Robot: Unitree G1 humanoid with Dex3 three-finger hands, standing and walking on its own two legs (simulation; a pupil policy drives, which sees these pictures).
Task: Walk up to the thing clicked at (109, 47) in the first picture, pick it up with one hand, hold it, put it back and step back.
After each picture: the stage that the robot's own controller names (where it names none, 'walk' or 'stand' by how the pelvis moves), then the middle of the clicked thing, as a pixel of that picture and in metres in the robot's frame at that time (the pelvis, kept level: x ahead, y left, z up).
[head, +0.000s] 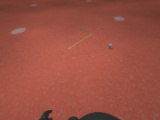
stand; (109, 46) +1.77 -0.47 -0.72
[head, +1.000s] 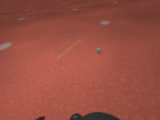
walk; (98, 50) +1.69 -0.03 -0.70
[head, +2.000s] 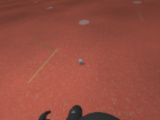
walk; (80, 62) +1.13 +0.28 -0.72
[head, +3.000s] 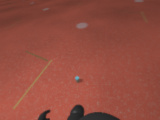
walk; (77, 79) +0.71 +0.28 -0.72
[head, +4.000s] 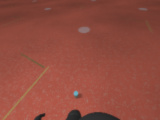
walk; (76, 94) +0.47 +0.22 -0.71
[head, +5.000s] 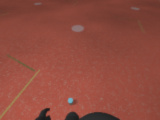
stand; (70, 101) +0.35 +0.22 -0.71
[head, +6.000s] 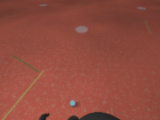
stand; (72, 104) +0.33 +0.20 -0.72
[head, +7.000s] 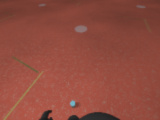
stand; (73, 104) +0.32 +0.21 -0.72
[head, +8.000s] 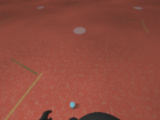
stand; (72, 105) +0.32 +0.21 -0.73
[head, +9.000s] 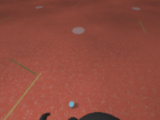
stand; (71, 105) +0.32 +0.22 -0.73
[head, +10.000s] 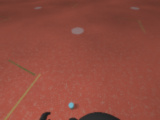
stand; (71, 106) +0.31 +0.22 -0.73
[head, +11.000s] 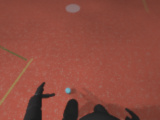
go down; (68, 91) +0.34 +0.23 -0.63
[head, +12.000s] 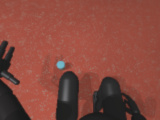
go down; (61, 66) +0.38 +0.26 -0.30
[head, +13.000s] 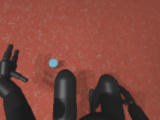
close in; (54, 64) +0.37 +0.28 -0.27
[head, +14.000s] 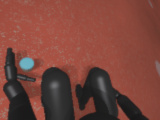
close; (27, 65) +0.35 +0.30 -0.21
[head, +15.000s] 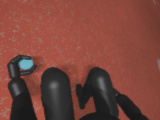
lift; (26, 65) +0.35 +0.31 -0.21
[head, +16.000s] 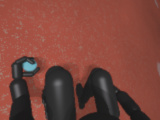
lift; (30, 66) +0.32 +0.30 -0.22
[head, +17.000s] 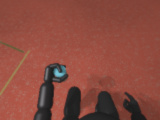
lift; (61, 74) +0.32 +0.20 +0.00
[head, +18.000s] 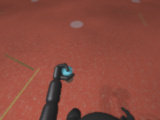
hold; (68, 74) +0.33 +0.17 +0.03
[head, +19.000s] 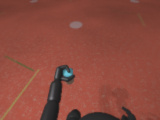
hold; (68, 76) +0.33 +0.17 +0.01
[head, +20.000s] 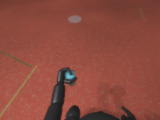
crouch; (70, 78) +0.33 +0.15 -0.03
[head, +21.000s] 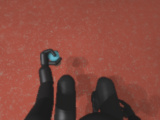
lower; (55, 59) +0.42 +0.24 -0.10
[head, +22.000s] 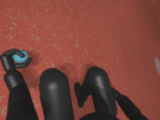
lower; (22, 60) +0.38 +0.32 -0.22
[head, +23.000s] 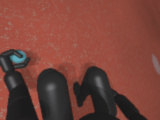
lower; (20, 60) +0.38 +0.32 -0.22
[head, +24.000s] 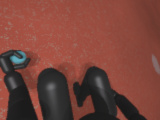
lower; (20, 60) +0.37 +0.33 -0.22
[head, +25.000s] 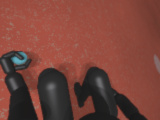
lower; (21, 61) +0.37 +0.33 -0.22
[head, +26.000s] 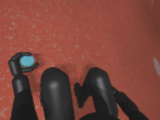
open; (27, 63) +0.36 +0.31 -0.22
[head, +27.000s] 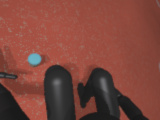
stand; (34, 60) +0.36 +0.30 -0.22
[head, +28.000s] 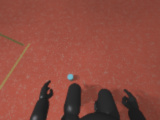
walk; (70, 77) +0.39 +0.22 -0.49
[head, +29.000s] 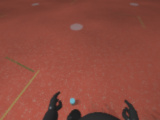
stand; (72, 101) +0.35 +0.20 -0.66
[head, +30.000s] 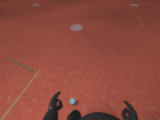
stand; (72, 102) +0.35 +0.20 -0.67
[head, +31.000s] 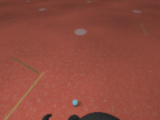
stand; (75, 103) +0.37 +0.18 -0.72
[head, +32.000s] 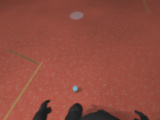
walk; (75, 89) +0.41 +0.21 -0.70
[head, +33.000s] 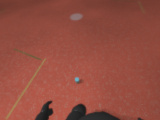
walk; (77, 80) +0.57 +0.23 -0.71
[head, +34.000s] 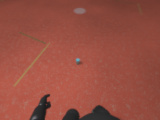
walk; (77, 61) +0.92 +0.21 -0.69
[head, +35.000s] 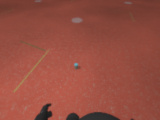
stand; (76, 66) +0.96 +0.25 -0.71
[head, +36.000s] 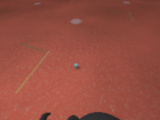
stand; (76, 66) +0.98 +0.27 -0.72
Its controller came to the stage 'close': yes
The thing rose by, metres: 0.71
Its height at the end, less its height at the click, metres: +0.00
